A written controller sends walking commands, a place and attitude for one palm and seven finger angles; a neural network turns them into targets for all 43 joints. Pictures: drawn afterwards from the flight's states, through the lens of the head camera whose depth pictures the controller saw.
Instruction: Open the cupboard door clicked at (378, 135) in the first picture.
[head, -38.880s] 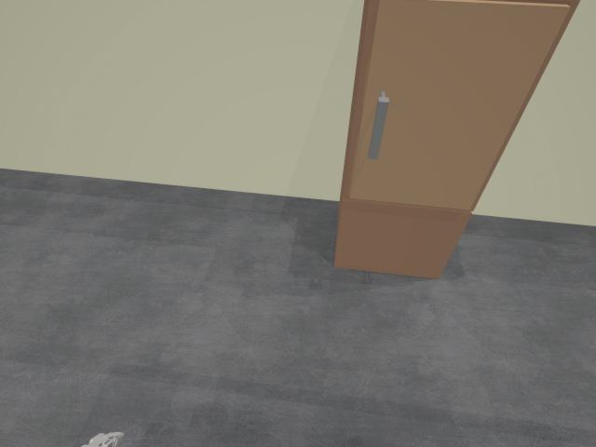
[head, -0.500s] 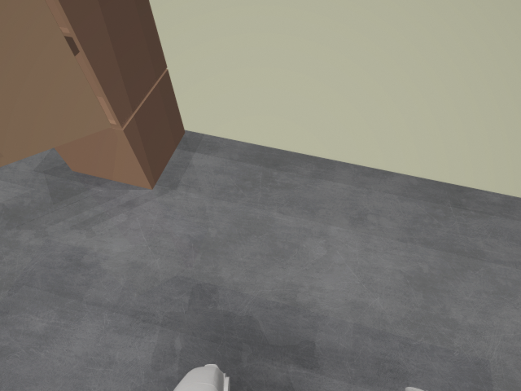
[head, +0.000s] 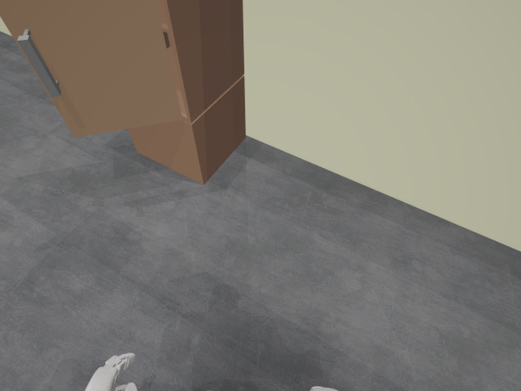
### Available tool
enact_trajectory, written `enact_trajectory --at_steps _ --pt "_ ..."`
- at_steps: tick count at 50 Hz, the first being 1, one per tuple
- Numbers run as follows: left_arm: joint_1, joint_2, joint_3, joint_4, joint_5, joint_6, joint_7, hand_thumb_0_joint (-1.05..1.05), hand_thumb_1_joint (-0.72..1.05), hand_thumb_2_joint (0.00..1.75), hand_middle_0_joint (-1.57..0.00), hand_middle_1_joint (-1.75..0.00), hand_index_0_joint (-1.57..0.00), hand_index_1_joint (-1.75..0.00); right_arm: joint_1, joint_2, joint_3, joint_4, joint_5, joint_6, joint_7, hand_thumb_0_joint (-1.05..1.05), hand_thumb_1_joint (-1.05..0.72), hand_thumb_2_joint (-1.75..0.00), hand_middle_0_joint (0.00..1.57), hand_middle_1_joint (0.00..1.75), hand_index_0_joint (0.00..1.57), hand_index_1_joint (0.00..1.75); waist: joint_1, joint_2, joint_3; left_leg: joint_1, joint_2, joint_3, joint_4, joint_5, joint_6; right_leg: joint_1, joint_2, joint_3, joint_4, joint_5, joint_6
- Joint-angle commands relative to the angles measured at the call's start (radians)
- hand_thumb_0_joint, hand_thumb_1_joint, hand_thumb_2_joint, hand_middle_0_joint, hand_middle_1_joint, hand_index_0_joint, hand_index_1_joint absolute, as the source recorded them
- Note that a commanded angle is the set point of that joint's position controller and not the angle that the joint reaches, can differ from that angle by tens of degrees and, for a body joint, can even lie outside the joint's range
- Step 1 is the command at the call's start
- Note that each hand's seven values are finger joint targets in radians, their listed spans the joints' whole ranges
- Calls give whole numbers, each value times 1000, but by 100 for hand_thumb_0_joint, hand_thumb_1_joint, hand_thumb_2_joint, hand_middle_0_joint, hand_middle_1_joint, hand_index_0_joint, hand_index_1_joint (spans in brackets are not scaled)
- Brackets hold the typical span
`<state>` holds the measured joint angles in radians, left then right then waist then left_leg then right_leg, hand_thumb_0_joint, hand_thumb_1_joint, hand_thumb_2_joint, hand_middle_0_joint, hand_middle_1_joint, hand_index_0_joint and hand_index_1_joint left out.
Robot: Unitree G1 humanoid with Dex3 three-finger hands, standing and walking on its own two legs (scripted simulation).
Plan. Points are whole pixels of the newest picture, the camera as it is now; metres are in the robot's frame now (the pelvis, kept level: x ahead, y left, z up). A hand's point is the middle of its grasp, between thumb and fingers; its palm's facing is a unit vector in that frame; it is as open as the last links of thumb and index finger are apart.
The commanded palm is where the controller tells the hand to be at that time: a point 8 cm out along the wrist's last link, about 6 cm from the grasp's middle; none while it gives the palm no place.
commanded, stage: turn to face it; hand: left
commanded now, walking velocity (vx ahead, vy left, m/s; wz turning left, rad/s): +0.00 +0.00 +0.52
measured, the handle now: (42, 64) +0.91 +0.66 -0.05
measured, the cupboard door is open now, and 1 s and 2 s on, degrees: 46 46 46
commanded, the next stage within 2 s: take the last steps up to it in 0.36 s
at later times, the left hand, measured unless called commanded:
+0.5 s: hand out of the picture -0.04 +0.20 -0.19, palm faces +0.31 -0.93 -0.22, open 7.3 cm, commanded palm none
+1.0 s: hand out of the picture +0.02 +0.19 -0.16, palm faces +0.41 -0.89 -0.21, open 7.4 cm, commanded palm none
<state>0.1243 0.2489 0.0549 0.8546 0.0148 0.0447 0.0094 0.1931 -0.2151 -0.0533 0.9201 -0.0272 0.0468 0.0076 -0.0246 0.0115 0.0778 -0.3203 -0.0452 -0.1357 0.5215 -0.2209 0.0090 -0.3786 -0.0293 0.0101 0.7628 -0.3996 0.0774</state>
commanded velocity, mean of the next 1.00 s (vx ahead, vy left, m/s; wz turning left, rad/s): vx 0.17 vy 0.08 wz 0.25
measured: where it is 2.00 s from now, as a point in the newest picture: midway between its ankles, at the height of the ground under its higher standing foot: (196, 339)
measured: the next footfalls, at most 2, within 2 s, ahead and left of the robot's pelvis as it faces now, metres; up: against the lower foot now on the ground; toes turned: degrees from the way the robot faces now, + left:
right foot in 0.06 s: +0.04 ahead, -0.14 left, +0.00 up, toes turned +2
left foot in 0.44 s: +0.03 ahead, +0.10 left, +0.00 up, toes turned +18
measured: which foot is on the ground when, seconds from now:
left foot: down 0.00-0.04, up 0.06-0.42, down 0.44-0.84, up 0.86-1.00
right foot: up 0.00-0.04, down 0.06-0.44, up 0.46-0.84, down 0.86-1.00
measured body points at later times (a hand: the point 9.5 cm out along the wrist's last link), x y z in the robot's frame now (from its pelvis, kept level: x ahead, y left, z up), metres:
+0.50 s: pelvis +0.00 +0.00 -0.01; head +0.03 +0.03 +0.43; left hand -0.05 +0.25 -0.18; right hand +0.19 -0.21 -0.13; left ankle -0.01 +0.09 -0.74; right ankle -0.01 -0.14 -0.71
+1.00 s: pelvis +0.06 +0.02 +0.00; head +0.07 +0.00 +0.45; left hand +0.00 +0.24 -0.14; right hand +0.15 -0.22 -0.16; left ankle +0.01 +0.13 -0.66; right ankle +0.08 -0.11 -0.74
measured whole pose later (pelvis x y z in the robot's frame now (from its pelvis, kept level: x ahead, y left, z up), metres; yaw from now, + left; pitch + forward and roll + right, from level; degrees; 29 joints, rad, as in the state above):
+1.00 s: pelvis +0.06 +0.02 +0.00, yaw +22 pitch -1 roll +0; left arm 0.31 0.15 0.04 0.99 0.02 -0.04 0.00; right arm 0.30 -0.24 -0.07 1.05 -0.03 0.05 0.03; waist 0.00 0.03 0.02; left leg -0.49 0.02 0.01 1.06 -0.29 -0.01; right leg -0.15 -0.08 -0.11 0.45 -0.29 0.02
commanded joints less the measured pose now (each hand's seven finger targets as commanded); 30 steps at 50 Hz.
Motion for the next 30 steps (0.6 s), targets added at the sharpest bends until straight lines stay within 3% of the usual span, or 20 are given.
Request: enact_trajectory --at_steps 1,2,3,4,5,6,8,13,16,18,19,20,21,22,23,24,25,26,28,30 --pt "140 136 42 -44 -3 -47 16 0 90 90 -20 -30 -20 -30 -46 -176 -62 -89 19 -19 -13 0 -90 -90 20 30 20 30 71 42 -181 -104 122 -201 23 156 60 367 -43 43 -399 180 -27" --pt "164 216 60 -39 12 -55 26 0 90 90 -20 -30 -20 -30 -35 -105 -54 -103 27 -22 -10 0 -90 -90 20 30 20 30 81 -240 -185 -286 -16 -10 239 -181 -23 480 -312 302 -490 236 -113" --pt "149 237 54 -46 13 -52 28 0 90 90 -20 -30 -20 -30 -47 -124 -56 -111 17 -19 -8 0 -90 -90 20 30 20 30 75 -285 -155 -290 -32 63 489 -408 -45 340 -478 389 -497 364 -220" --pt "111 200 40 -56 8 -50 28 0 90 90 -20 -30 -20 -30 -31 -133 -56 -101 9 -13 -1 0 -90 -90 20 30 20 30 51 -198 -116 -273 4 39 623 -359 -38 257 -430 288 -474 378 -246" --pt "56 138 31 -59 6 -55 30 0 90 90 -20 -30 -20 -30 -19 -130 -60 -70 7 -1 1 0 -90 -90 20 30 20 30 16 -216 -89 -281 31 40 687 -296 -49 238 -357 222 -462 426 -227" --pt "27 124 26 -65 2 -50 30 0 90 90 -20 -30 -20 -30 -4 -121 -60 -53 9 6 4 0 -90 -90 20 30 20 30 0 -241 -84 -278 46 67 715 -251 -60 242 -313 145 -434 499 -206" --pt "55 101 18 -55 0 -57 27 0 90 90 -20 -30 -20 -30 -25 -104 -45 -50 10 7 10 0 -90 -90 20 30 20 30 10 -240 -72 -282 52 107 665 -215 -73 290 -266 30 -399 675 -188" --pt "172 138 34 -6 11 -60 28 0 90 90 -20 -30 -20 -30 -103 -60 -19 -50 17 0 12 0 -90 -90 20 30 20 30 63 -193 -104 -187 42 186 371 -241 -74 387 -284 -19 -343 822 -192" --pt "192 154 41 20 17 -58 24 0 90 90 -20 -30 -20 -30 -117 -49 -14 -48 20 -8 10 0 -90 -90 20 30 20 30 74 -241 -99 -107 24 218 241 -245 -57 366 -293 -23 -320 825 -193" --pt "178 159 41 30 13 -56 22 0 90 90 -20 -30 -20 -30 -84 -56 -11 -34 20 -14 4 0 -90 -90 20 30 20 30 50 -229 -110 -27 16 228 122 -170 -47 342 -285 -43 -282 812 -176" --pt "163 156 41 31 7 -55 20 0 90 90 -20 -30 -20 -30 -55 -68 -11 -23 18 -18 2 0 -90 -90 20 30 20 30 29 -225 -114 57 15 227 35 -83 -39 291 -271 -63 -249 750 -151" --pt "143 149 39 31 -1 -52 18 0 90 90 -20 -30 -20 -30 -11 -91 -16 -8 15 -25 1 0 -90 -90 20 30 20 30 -4 -174 -129 175 32 210 -83 42 -24 219 -253 -86 -173 677 -114" --pt "146 109 31 19 -7 -47 13 0 90 90 -20 -30 -20 -30 20 -159 -33 -3 7 -33 -2 0 -90 -90 20 30 20 30 -18 16 -169 320 182 45 -118 244 29 64 -181 -140 -33 415 -61" --pt "127 40 9 -7 -14 -39 11 0 90 90 -20 -30 -20 -30 80 -245 -51 0 2 -35 -12 0 -90 -90 20 30 20 30 -48 275 -190 367 418 -240 -146 631 173 -103 -79 -141 155 -203 -9" --pt "90 62 8 -10 -7 -22 20 0 90 90 -20 -30 -20 -30 83 -249 -45 10 1 -23 -22 0 -90 -90 20 30 20 30 -44 197 -177 274 445 -199 -138 629 236 -68 -80 -33 241 -263 -27" --pt "80 63 15 5 -2 -16 19 0 90 90 -20 -30 -20 -30 40 -211 -32 6 -3 -28 -29 0 -90 -90 20 30 20 30 -28 182 -152 224 387 -145 -172 426 227 -69 -81 -21 274 -222 -34" --pt "73 61 19 15 4 -14 12 0 90 90 -20 -30 -20 -30 8 -194 -29 -8 -4 -33 -35 0 -90 -90 20 30 20 30 -16 241 -122 204 347 -148 -193 282 213 -110 -75 -29 304 -185 -36" --pt "70 71 19 23 10 -15 2 0 90 90 -20 -30 -20 -30 -3 -182 -21 -16 -3 -36 -37 0 -90 -90 20 30 20 30 -10 215 -92 178 332 -145 -211 158 202 -138 -70 -23 335 -145 -40" --pt "74 56 21 40 13 -22 -13 0 90 90 -20 -30 -20 -30 9 -165 -16 -12 -2 -47 -35 0 -90 -90 20 30 20 30 5 131 -57 164 294 -135 -254 29 188 -155 -62 -30 333 -72 -46" --pt "80 46 19 46 13 -31 -21 0 90 90 -20 -30 -20 -30 31 -168 -17 -6 2 -59 -32 0 -90 -90 20 30 20 30 8 113 -68 174 272 -121 -272 -30 183 -152 -55 -48 292 -43 -46"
